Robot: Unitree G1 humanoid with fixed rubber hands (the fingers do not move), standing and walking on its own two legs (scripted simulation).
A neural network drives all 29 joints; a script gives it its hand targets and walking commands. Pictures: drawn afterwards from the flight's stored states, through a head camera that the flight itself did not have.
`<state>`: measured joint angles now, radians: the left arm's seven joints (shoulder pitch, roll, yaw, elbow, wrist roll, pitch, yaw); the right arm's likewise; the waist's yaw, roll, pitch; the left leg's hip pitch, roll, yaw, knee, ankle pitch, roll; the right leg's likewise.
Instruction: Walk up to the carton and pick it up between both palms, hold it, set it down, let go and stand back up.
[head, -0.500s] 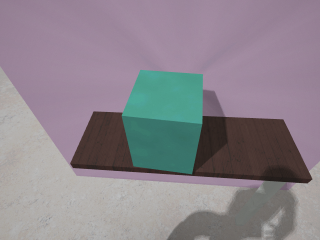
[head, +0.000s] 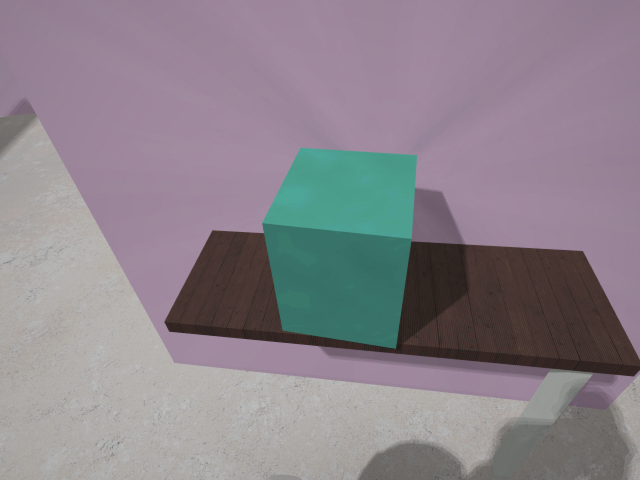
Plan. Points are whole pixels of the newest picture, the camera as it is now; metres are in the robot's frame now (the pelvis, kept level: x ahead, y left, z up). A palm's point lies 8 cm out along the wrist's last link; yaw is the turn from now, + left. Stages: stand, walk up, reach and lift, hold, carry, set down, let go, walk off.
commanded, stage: stand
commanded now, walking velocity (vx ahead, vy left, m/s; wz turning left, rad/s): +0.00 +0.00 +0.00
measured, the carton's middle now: (347, 246) +0.49 +0.01 +0.02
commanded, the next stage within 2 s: none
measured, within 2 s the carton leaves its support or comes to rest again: neither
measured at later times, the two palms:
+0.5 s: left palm (142, 478) +0.16 +0.28 -0.11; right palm out of the picture +0.02 -0.22 -0.13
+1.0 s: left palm (168, 417) +0.25 +0.28 -0.13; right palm (501, 424) +0.26 -0.22 -0.11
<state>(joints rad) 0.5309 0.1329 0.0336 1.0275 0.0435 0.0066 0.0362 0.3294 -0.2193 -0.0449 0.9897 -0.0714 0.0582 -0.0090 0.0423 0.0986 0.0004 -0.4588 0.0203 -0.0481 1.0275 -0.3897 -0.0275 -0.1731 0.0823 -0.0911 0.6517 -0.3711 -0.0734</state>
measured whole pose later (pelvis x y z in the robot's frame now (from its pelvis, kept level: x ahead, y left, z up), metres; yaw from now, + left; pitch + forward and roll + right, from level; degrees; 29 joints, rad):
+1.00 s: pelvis +0.14 +0.03 +0.00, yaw -2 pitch -2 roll -2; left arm 0.16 0.27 0.01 0.80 -0.01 0.06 0.04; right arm 0.13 -0.23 0.01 0.75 -0.03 0.04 -0.02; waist 0.00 -0.01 0.17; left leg -0.37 0.02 0.05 0.76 -0.36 0.06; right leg -0.44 0.03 0.03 1.08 -0.62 0.01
